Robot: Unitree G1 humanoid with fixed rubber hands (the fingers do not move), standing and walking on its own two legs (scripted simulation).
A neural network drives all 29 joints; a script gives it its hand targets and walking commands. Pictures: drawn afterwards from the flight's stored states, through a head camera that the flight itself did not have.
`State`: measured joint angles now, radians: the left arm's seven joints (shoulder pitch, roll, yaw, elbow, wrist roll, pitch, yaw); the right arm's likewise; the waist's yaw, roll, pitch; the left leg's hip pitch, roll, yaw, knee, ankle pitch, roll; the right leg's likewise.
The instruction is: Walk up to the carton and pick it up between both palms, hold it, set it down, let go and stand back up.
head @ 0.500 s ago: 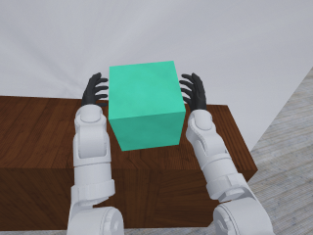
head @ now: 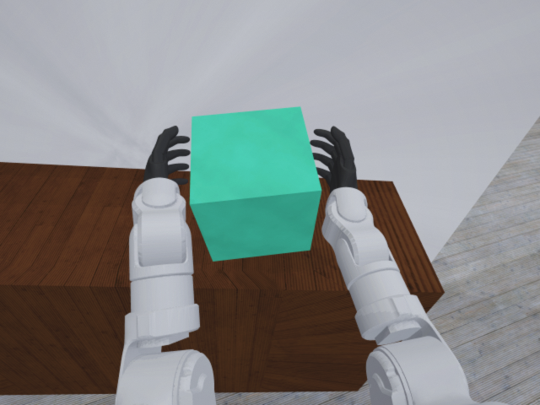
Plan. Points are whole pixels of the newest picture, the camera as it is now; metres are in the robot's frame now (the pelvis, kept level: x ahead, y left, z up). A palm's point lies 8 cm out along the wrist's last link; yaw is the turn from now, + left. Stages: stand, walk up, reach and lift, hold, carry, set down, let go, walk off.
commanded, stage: hold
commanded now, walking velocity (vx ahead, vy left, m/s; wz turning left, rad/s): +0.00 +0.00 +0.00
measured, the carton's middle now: (254, 187) +0.41 +0.00 +0.12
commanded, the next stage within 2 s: none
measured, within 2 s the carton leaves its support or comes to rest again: neither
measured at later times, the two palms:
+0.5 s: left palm (160, 184) +0.35 +0.13 +0.18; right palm (341, 187) +0.35 -0.12 +0.17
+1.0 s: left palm (160, 185) +0.36 +0.13 +0.17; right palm (340, 187) +0.36 -0.12 +0.17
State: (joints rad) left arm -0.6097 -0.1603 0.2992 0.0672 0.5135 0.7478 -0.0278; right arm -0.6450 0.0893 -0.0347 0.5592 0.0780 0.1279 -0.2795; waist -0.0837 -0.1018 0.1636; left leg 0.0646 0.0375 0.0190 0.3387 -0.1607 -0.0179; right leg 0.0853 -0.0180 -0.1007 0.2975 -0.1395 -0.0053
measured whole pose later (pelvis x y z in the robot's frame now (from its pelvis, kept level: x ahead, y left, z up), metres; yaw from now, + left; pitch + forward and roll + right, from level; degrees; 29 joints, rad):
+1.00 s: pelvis +0.00 +0.00 +0.00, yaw +0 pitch -14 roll +0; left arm -0.59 -0.16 0.30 0.06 0.51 0.75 -0.04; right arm -0.62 0.09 -0.02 0.55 0.10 0.12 -0.28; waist -0.08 -0.10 0.17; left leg 0.08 0.04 0.02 0.33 -0.16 -0.02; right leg 0.10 -0.02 -0.10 0.29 -0.14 -0.01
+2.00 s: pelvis +0.00 +0.00 +0.00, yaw +0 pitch -13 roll -1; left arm -0.57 -0.16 0.27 0.01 0.49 0.75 -0.02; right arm -0.60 0.09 0.00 0.52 0.11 0.11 -0.29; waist -0.09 -0.11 0.17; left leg 0.06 0.04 0.02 0.34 -0.17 -0.02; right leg 0.09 -0.02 -0.10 0.29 -0.14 0.00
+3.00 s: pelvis +0.00 +0.00 +0.00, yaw +0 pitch -14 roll -1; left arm -0.60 -0.15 0.31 0.07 0.50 0.75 -0.04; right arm -0.64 0.11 -0.05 0.56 0.08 0.12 -0.28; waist -0.08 -0.12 0.16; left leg 0.07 0.04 0.02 0.33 -0.16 -0.02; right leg 0.10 -0.02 -0.11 0.29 -0.14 -0.01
